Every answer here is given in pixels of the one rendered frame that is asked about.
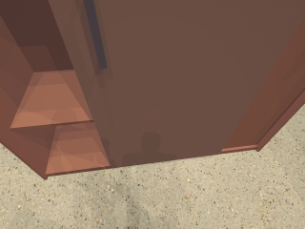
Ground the wardrobe door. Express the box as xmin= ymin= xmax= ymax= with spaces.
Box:
xmin=48 ymin=0 xmax=305 ymax=168
xmin=223 ymin=17 xmax=305 ymax=149

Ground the handle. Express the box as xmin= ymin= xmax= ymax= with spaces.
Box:
xmin=83 ymin=0 xmax=108 ymax=70

